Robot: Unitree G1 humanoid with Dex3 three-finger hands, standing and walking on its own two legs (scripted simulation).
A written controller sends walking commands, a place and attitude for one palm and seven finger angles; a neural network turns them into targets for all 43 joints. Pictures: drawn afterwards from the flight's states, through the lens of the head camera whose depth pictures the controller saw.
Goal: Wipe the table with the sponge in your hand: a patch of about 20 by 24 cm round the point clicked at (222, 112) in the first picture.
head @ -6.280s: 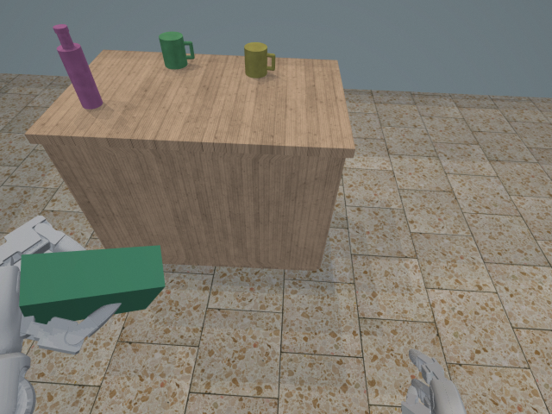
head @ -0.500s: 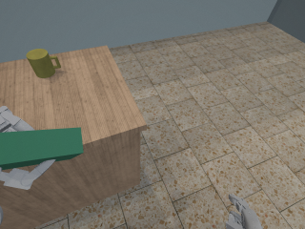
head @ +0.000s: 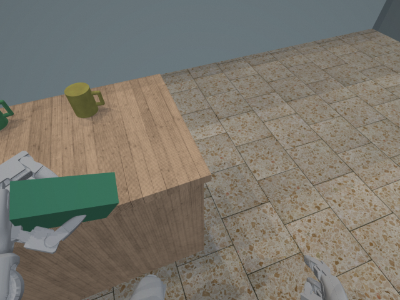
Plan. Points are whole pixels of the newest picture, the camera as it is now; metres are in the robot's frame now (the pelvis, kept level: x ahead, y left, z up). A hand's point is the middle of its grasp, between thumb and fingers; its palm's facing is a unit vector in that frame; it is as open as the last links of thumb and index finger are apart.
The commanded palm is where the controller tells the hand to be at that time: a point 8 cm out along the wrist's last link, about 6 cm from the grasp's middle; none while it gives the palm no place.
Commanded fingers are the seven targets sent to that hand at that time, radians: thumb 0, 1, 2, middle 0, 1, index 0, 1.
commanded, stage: shuffle to correct the standing spot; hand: left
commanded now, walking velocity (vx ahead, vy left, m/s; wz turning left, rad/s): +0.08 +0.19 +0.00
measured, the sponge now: (82, 201) +0.22 +0.20 +0.15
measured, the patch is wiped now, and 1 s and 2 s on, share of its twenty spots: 0.00 0.00 0.00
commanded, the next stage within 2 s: come to a stop and stand still in 0.80 s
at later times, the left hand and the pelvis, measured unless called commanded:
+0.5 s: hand out of the picture +0.22 +0.34 +0.18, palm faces +0.40 -0.81 -0.42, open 8.9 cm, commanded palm +0.17 +0.39 +0.18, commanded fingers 0.00 0.10 1.30 -1.20 -1.60 -1.20 -1.60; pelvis +0.02 +0.11 -0.01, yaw +0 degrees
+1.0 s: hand out of the picture +0.25 +0.44 +0.18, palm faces +0.42 -0.80 -0.42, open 8.9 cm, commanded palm +0.20 +0.47 +0.18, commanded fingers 0.00 0.10 1.30 -1.20 -1.60 -1.20 -1.60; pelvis +0.04 +0.20 -0.01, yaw -1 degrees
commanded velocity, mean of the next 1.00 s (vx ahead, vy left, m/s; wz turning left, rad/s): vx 0.11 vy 0.07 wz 0.00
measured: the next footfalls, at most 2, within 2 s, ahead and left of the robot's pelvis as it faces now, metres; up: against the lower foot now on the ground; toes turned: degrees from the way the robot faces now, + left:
left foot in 0.18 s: +0.05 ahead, +0.21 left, +0.00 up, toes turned +5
right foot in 0.34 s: +0.07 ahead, -0.02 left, +0.00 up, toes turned -7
